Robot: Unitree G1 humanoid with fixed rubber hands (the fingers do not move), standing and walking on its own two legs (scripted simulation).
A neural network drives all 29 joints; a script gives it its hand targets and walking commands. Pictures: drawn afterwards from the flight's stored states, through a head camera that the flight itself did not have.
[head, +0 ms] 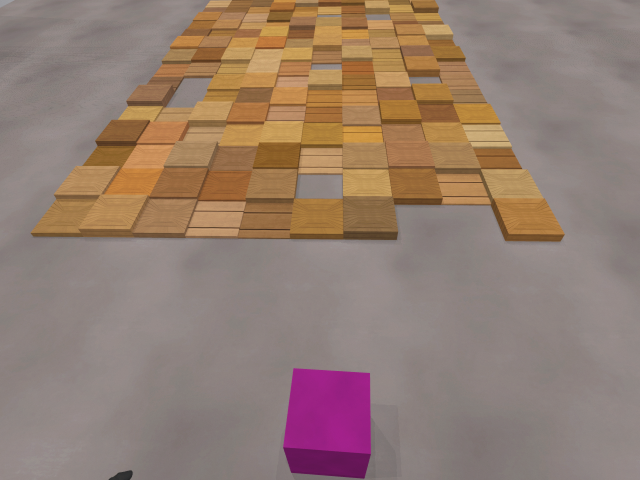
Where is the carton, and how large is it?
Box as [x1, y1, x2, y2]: [283, 368, 370, 478]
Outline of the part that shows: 293,368 283,448 291,472 363,478 370,455 369,373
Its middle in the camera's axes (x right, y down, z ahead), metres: +0.02 +0.51 +1.07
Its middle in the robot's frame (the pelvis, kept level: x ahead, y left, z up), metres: +0.42 +0.03 -0.66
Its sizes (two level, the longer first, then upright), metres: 0.210 0.200 0.250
